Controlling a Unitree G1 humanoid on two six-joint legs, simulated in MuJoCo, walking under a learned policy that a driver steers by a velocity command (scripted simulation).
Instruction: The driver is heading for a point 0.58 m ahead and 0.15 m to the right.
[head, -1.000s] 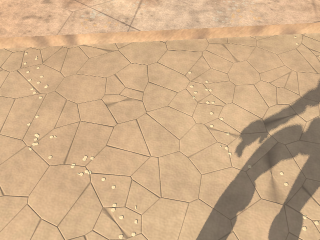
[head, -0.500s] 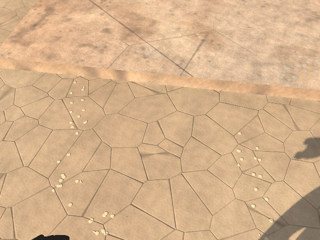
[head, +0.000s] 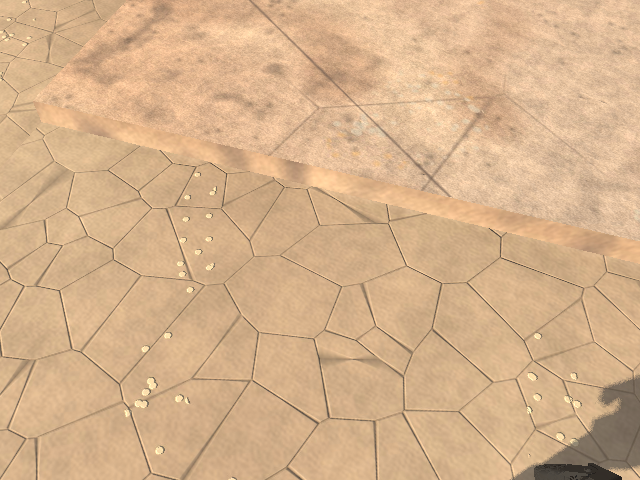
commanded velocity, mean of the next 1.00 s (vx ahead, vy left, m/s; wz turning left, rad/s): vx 0.02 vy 0.00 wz -0.43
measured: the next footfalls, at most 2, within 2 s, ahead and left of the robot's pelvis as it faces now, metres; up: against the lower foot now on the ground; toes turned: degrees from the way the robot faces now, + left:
right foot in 0.24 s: +0.04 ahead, -0.14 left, +0.00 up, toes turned -11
left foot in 0.76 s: +0.12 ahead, +0.07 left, +0.00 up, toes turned -31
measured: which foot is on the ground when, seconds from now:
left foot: down 0.00-0.24, up 0.26-0.74, down 0.76-1.00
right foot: up 0.00-0.22, down 0.24-0.76, up 0.78-1.00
